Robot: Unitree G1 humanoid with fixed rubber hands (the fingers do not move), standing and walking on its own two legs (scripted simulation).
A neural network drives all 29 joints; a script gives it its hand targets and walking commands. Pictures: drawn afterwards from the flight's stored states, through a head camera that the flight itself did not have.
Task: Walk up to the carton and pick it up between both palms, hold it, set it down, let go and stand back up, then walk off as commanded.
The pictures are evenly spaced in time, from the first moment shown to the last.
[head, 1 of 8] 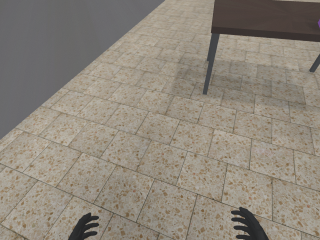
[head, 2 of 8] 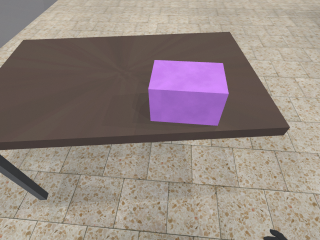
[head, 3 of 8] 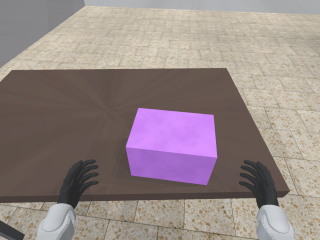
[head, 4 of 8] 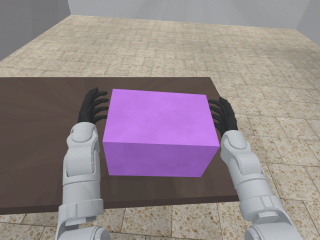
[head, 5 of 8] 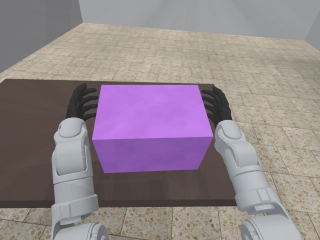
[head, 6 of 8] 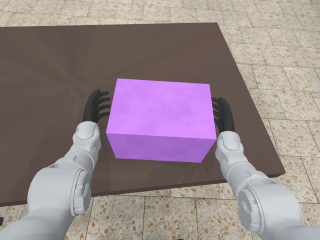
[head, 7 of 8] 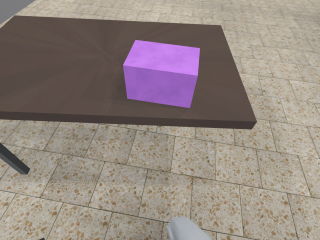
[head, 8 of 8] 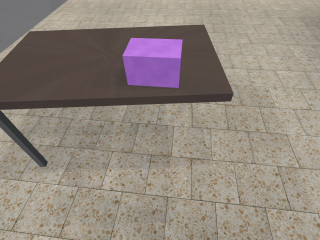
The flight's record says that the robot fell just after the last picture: no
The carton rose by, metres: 0.18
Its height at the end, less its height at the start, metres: +0.00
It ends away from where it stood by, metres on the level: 0.03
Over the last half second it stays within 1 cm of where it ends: yes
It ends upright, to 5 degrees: yes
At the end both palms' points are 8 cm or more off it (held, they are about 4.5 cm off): yes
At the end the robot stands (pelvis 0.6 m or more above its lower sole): yes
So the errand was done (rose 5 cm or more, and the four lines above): yes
